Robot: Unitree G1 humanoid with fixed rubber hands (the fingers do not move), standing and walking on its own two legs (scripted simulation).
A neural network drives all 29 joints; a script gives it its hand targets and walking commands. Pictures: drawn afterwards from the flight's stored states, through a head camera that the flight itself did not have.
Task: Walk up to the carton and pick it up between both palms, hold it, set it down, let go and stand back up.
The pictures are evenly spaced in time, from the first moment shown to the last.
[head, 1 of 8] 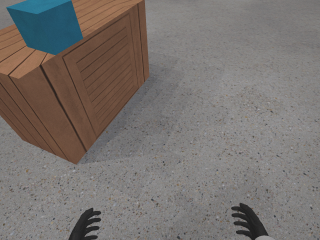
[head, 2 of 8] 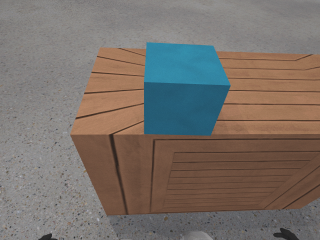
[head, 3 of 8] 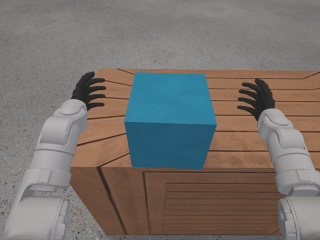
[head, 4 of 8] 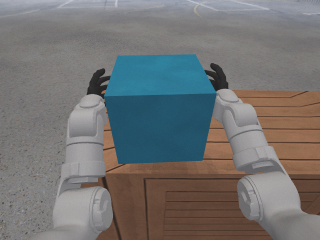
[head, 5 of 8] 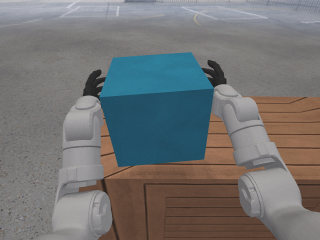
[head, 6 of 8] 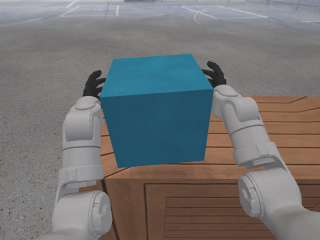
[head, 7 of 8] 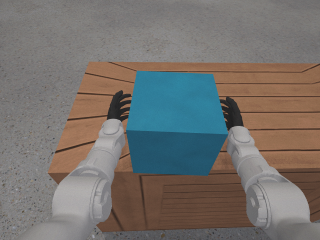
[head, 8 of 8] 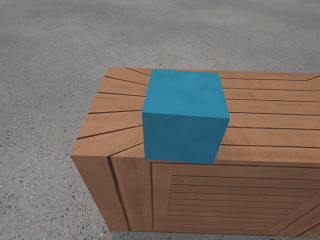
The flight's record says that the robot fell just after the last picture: no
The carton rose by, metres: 0.15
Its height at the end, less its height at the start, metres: +0.00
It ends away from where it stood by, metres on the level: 0.02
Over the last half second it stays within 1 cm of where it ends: yes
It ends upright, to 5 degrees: yes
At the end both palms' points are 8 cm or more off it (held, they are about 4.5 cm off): yes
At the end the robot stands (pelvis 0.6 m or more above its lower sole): yes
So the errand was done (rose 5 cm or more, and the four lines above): yes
